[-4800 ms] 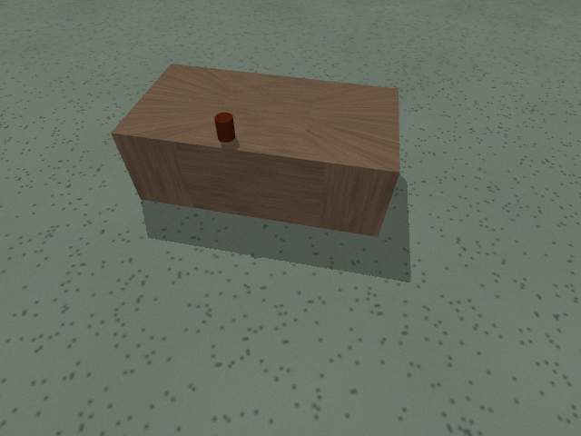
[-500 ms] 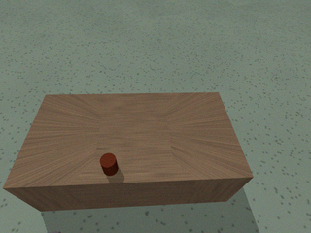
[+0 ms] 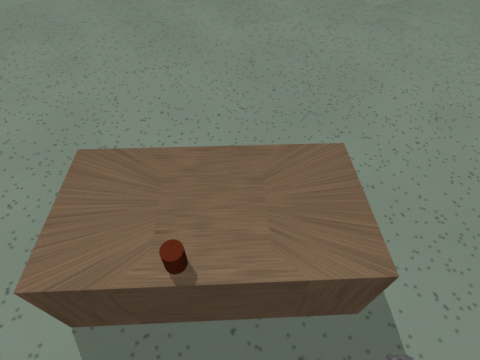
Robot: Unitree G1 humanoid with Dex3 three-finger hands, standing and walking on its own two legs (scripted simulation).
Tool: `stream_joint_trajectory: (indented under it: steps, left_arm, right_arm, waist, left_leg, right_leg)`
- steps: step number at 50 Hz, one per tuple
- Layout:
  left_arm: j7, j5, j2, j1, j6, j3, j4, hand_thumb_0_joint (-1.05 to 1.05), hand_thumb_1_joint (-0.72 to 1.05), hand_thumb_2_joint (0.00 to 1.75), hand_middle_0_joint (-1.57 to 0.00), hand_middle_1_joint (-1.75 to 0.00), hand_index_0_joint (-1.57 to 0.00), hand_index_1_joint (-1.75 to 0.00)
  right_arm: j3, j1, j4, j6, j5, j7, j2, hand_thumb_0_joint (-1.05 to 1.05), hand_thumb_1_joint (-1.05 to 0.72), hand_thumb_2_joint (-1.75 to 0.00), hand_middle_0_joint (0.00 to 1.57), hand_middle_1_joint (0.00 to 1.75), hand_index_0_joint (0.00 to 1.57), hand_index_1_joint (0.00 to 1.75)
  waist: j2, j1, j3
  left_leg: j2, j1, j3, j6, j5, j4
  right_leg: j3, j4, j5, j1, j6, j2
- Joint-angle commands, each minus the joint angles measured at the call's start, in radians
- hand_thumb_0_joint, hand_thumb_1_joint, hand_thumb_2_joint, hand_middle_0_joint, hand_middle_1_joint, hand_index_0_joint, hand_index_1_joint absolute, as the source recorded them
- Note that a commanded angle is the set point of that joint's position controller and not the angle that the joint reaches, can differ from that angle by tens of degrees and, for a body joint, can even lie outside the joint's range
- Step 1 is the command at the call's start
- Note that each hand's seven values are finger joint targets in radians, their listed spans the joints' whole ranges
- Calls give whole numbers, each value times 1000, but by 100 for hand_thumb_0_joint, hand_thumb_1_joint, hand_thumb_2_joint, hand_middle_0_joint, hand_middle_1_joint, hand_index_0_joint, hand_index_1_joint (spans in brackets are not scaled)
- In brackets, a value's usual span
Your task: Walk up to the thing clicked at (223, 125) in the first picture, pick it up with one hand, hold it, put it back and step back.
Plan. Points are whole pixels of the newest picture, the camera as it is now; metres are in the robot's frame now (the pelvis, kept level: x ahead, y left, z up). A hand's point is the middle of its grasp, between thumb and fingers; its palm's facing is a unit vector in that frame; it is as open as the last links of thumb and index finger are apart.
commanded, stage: stand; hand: left
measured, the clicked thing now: (174, 257) +0.45 +0.20 -0.35
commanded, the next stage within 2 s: none
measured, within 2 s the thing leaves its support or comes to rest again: neither
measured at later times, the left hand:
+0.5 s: hand out of the picture +0.07 +0.26 -0.16, palm faces -0.04 -0.94 -0.34, open 7.4 cm
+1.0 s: hand out of the picture +0.07 +0.26 -0.16, palm faces -0.03 -0.94 -0.34, open 7.4 cm
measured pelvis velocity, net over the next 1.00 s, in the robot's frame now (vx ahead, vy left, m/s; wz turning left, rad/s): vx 0.00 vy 0.00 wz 0.00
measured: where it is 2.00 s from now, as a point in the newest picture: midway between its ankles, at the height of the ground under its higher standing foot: outside the picture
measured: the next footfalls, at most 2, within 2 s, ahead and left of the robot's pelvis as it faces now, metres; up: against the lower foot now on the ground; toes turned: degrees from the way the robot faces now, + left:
none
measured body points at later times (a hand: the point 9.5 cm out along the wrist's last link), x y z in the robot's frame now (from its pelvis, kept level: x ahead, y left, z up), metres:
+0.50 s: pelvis +0.00 +0.00 +0.00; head +0.02 +0.01 +0.45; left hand +0.08 +0.31 -0.14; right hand +0.07 -0.30 -0.13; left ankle +0.03 +0.15 -0.75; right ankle -0.02 -0.14 -0.75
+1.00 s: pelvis +0.00 +0.00 +0.00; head +0.02 +0.01 +0.45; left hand +0.08 +0.31 -0.13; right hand +0.09 -0.30 -0.13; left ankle +0.03 +0.15 -0.75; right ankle -0.02 -0.14 -0.75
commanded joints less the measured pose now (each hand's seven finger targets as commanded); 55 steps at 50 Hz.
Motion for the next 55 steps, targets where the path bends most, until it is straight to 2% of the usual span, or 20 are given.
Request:
stream_joint_trajectory:
  steps: [1,6,7,10,13,14,16,18,21,26,27,29,30,33,36,37,45,47,51,55]
  left_arm:
    - [14,-5,217,-42,-24,38,-61,0,90,90,-20,-30,-20,-30]
    - [16,-3,227,-40,-24,37,-59,0,90,90,-20,-30,-20,-30]
    - [14,-2,219,-31,-23,35,-59,0,90,90,-20,-30,-20,-30]
    - [15,-1,223,-35,-23,34,-64,0,90,90,-20,-30,-20,-30]
    - [15,-1,221,-35,-22,34,-64,0,90,90,-20,-30,-20,-30]
    - [14,0,227,-35,-22,34,-67,0,90,90,-20,-30,-20,-30]
    - [14,0,224,-28,-23,33,-65,0,90,90,-20,-30,-20,-30]
    - [13,0,225,-23,-22,34,-68,0,90,90,-20,-30,-20,-30]
    - [13,-1,225,-21,-22,34,-70,0,90,90,-20,-30,-20,-30]
    - [16,-1,228,-18,-24,33,-73,0,90,90,-20,-30,-20,-30]
    - [16,-3,219,-14,-24,31,-73,0,90,90,-20,-30,-20,-30]
    - [16,-3,220,-11,-22,31,-71,0,90,90,-20,-30,-20,-30]
    - [15,-2,224,-4,-22,31,-71,0,90,90,-20,-30,-20,-30]
    - [16,-2,223,-8,-19,30,-68,0,90,90,-20,-30,-20,-30]
    - [17,-1,225,-9,-20,31,-71,0,90,90,-20,-30,-20,-30]
    - [16,0,222,1,-21,30,-70,0,90,90,-20,-30,-20,-30]
    - [18,0,228,-4,-23,32,-75,0,90,90,-20,-30,-20,-30]
    - [17,1,228,2,-22,33,-76,0,90,90,-20,-30,-20,-30]
    - [17,-1,227,-5,-22,34,-80,0,90,90,-20,-30,-20,-30]
    - [16,0,226,1,-18,33,-74,0,90,90,-20,-30,-20,-30]
  right_arm:
    - [-46,-37,-55,-19,-2,-8,-218,0,-90,-90,20,30,20,30]
    - [-43,-44,-52,-17,-1,-6,-208,0,-90,-90,20,30,20,30]
    - [-44,-41,-50,-16,-2,-6,-218,0,-90,-90,20,30,20,30]
    - [-44,-39,-49,-17,-2,-4,-215,0,-90,-90,20,30,20,30]
    - [-45,-35,-46,-15,-2,-4,-220,0,-90,-90,20,30,20,30]
    - [-45,-36,-46,-16,-5,-4,-215,0,-90,-90,20,30,20,30]
    - [-45,-34,-45,-15,-3,-2,-216,0,-90,-90,20,30,20,30]
    - [-47,-24,-42,-16,-3,-3,-220,0,-90,-90,20,30,20,30]
    - [-46,-21,-43,-17,-3,-3,-221,0,-90,-90,20,30,20,30]
    - [-46,-17,-39,-20,-2,-5,-219,0,-90,-90,20,30,20,30]
    - [-44,-14,-40,-20,-1,-4,-222,0,-90,-90,20,30,20,30]
    - [-46,-20,-40,-19,0,-6,-223,0,-90,-90,20,30,20,30]
    - [-44,-11,-39,-20,0,-7,-220,0,-90,-90,20,30,20,30]
    - [-43,-20,-40,-16,-1,-6,-216,0,-90,-90,20,30,20,30]
    - [-44,-12,-41,-14,0,-5,-218,0,-90,-90,20,30,20,30]
    - [-46,-14,-40,-14,0,-6,-224,0,-90,-90,20,30,20,30]
    - [-44,-14,-48,-15,0,-4,-213,0,-90,-90,20,30,20,30]
    - [-46,-16,-48,-15,0,-5,-219,0,-90,-90,20,30,20,30]
    - [-44,-12,-50,-15,-1,-6,-216,0,-90,-90,20,30,20,30]
    - [-42,-16,-52,-15,0,-6,-216,0,-90,-90,20,30,20,30]
  waist:
    - [2,-12,-119]
    - [-11,-13,-102]
    - [11,-11,-104]
    - [2,-13,-98]
    - [18,-14,-79]
    - [-3,-11,-86]
    - [-4,-11,-81]
    - [9,-11,-89]
    - [10,-13,-97]
    - [-4,-8,-130]
    - [7,-9,-117]
    - [2,-8,-130]
    - [4,-9,-127]
    - [-4,-9,-81]
    - [-12,-11,-91]
    - [4,-10,-83]
    - [-12,-14,-94]
    - [5,-12,-89]
    - [1,-11,-115]
    - [9,-11,-85]
  left_leg:
    - [81,91,-63,45,145,-45]
    - [83,95,-70,43,140,-57]
    - [80,94,-64,44,92,-63]
    - [81,87,-67,45,96,-65]
    - [74,60,-70,44,17,-79]
    - [81,71,-74,45,57,-75]
    - [77,63,-75,44,70,-76]
    - [75,67,-74,45,33,-80]
    - [77,75,-74,48,51,-74]
    - [87,94,-73,49,184,-55]
    - [81,85,-70,49,164,-57]
    - [88,109,-68,52,198,-45]
    - [86,107,-64,51,198,-47]
    - [81,75,-73,45,109,-70]
    - [84,84,-71,48,133,-61]
    - [78,83,-70,46,97,-66]
    - [81,87,-70,45,157,-58]
    - [80,92,-67,47,105,-61]
    - [85,101,-64,50,169,-52]
    - [78,82,-69,46,103,-67]
  right_leg:
    - [64,-78,155,-39,-46,-93]
    - [60,-80,136,-54,-47,-91]
    - [63,-88,100,-61,-47,-92]
    - [63,-86,103,-57,-50,-93]
    - [65,-97,49,-67,-48,-91]
    - [62,-87,65,-61,-51,-93]
    - [59,-91,73,-61,-48,-91]
    - [63,-92,54,-64,-50,-91]
    - [64,-85,77,-62,-52,-95]
    - [57,-67,165,-24,-52,-98]
    - [58,-75,156,-33,-48,-98]
    - [57,-69,180,-30,-50,-98]
    - [57,-70,186,-28,-50,-100]
    - [53,-79,103,-56,-47,-92]
    - [53,-83,124,-44,-49,-96]
    - [58,-91,105,-62,-45,-95]
    - [52,-82,152,-42,-48,-95]
    - [56,-88,113,-56,-47,-95]
    - [57,-78,162,-30,-51,-101]
    - [53,-84,109,-45,-50,-95]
